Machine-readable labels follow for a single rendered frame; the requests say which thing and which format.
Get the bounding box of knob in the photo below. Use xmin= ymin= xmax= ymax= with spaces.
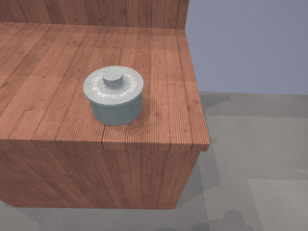
xmin=102 ymin=68 xmax=123 ymax=87

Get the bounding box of pot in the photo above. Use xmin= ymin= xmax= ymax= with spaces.
xmin=90 ymin=92 xmax=142 ymax=126

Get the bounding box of table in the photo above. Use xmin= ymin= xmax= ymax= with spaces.
xmin=0 ymin=0 xmax=210 ymax=210

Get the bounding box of lid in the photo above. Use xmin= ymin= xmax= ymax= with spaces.
xmin=83 ymin=65 xmax=143 ymax=107

